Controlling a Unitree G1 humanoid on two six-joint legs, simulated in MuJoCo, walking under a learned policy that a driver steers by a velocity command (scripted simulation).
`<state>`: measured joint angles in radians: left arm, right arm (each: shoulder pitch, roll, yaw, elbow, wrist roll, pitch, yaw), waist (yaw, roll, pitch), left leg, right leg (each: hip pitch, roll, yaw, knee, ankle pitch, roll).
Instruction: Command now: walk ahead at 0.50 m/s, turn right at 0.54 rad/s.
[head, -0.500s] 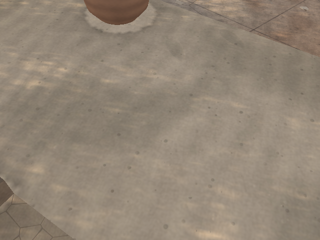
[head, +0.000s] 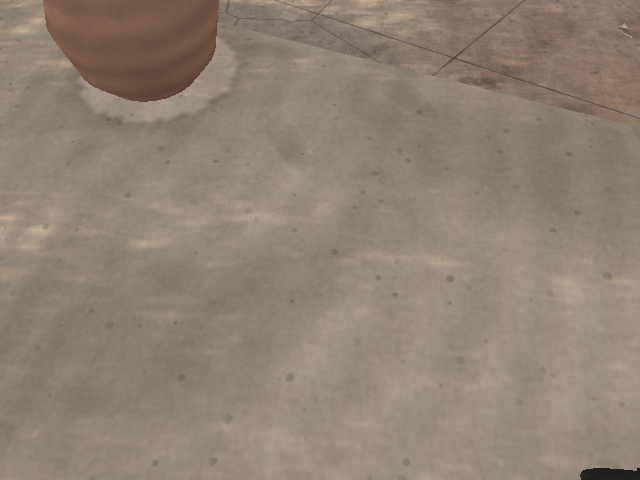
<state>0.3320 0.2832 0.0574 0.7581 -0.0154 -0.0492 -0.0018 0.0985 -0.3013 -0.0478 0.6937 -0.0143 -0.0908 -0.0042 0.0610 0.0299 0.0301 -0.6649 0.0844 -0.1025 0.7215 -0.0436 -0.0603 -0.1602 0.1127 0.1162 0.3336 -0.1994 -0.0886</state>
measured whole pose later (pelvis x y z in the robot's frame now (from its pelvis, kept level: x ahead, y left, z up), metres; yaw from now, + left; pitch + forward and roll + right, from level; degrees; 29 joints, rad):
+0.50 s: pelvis +0.27 +0.03 +0.00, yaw -17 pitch +1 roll +2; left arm 0.16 0.31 0.07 0.65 -0.02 -0.02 -0.01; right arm 0.34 -0.28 -0.07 0.83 0.00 -0.09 0.01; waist -0.08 -0.05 0.03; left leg -0.05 -0.02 0.13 0.26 -0.23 0.02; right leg -0.68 -0.09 0.07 0.86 -0.11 0.01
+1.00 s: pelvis +0.52 -0.11 +0.00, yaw -15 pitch +1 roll -2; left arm 0.32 0.27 0.06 0.79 0.02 -0.09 -0.01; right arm 0.16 -0.30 -0.05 0.81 0.02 -0.05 0.02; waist 0.05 0.05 0.02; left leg -0.70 0.11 -0.08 0.85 -0.02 -0.02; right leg -0.04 0.06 -0.11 0.22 -0.20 -0.06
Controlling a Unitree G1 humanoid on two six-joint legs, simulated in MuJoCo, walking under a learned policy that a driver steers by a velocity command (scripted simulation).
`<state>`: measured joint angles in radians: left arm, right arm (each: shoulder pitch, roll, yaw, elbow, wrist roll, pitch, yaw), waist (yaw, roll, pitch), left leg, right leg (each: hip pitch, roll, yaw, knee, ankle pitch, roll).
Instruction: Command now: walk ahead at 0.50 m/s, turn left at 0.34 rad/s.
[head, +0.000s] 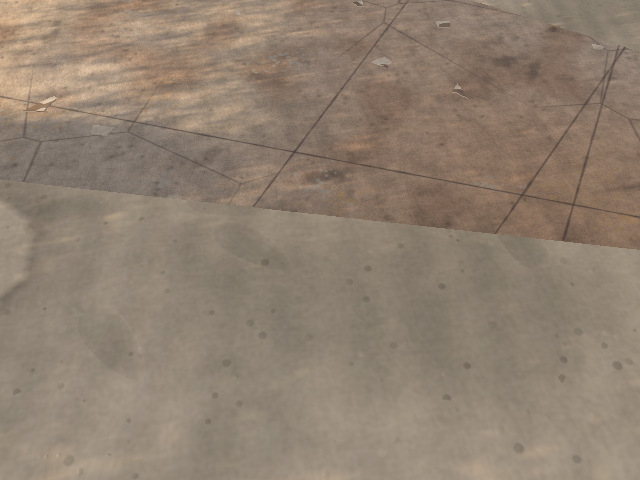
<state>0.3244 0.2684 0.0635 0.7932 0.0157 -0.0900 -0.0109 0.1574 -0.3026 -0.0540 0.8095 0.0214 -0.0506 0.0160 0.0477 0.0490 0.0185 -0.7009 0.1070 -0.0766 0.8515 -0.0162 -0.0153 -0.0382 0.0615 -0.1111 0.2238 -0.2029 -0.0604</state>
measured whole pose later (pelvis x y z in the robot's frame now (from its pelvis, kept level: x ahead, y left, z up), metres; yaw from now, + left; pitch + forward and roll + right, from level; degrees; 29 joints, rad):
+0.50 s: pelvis +0.19 +0.04 -0.01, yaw +17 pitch +3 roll -1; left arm 0.11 0.30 0.05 0.70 0.01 -0.01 0.05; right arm 0.18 -0.31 -0.07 0.68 0.00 0.02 -0.01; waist -0.03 -0.01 0.06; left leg -0.41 -0.12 -0.11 0.47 -0.11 0.07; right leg -0.60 -0.03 0.12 0.91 -0.33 0.09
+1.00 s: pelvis +0.24 +0.02 -0.01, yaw +35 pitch +2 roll +0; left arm 0.15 0.28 0.07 0.69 0.00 0.02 0.03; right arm 0.17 -0.31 -0.09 0.61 0.02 0.08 0.01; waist 0.02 0.01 0.05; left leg -0.42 0.03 0.00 0.80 -0.38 -0.07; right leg -0.27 -0.09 -0.09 0.49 -0.24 0.02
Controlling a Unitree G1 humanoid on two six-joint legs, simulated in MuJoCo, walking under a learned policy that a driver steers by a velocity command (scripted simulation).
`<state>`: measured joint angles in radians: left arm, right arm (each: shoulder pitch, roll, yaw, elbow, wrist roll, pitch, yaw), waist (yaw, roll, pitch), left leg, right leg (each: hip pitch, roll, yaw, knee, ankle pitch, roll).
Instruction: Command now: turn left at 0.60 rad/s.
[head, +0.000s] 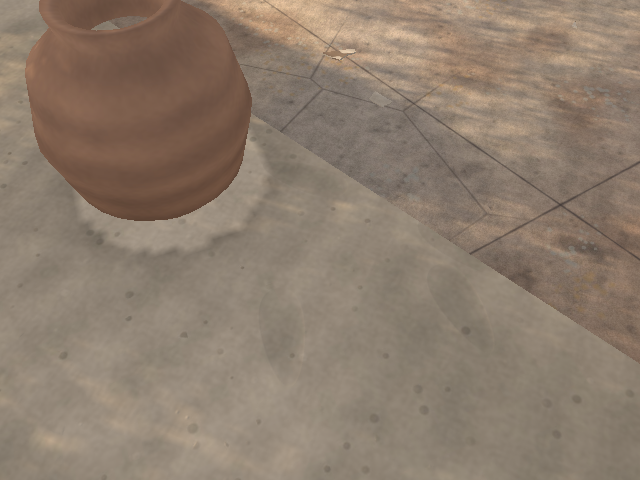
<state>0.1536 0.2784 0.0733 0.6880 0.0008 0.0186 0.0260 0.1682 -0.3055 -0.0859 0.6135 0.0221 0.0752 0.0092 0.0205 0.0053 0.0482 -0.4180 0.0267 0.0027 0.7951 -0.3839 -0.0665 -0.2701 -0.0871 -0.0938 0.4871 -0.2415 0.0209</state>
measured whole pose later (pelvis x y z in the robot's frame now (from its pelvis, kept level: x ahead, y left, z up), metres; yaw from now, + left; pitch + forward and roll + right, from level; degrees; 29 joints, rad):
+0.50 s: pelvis +0.03 +0.02 -0.01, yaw +15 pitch +2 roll +0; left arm 0.18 0.28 0.07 0.69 0.00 -0.04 -0.01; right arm 0.21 -0.29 -0.06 0.63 0.01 0.03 -0.01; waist 0.00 0.02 -0.03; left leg -0.31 -0.09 -0.16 0.61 -0.34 0.04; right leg -0.27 0.02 0.00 0.54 -0.30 -0.01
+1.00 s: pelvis +0.15 +0.09 -0.01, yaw +15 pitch +1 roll +0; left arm 0.31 0.29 0.05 0.78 -0.01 -0.01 0.02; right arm 0.08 -0.23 -0.04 0.69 -0.01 -0.03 0.02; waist 0.04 -0.03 0.05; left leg -0.39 -0.02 0.01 0.50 -0.14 0.03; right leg -0.32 -0.03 0.04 0.98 -0.58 0.07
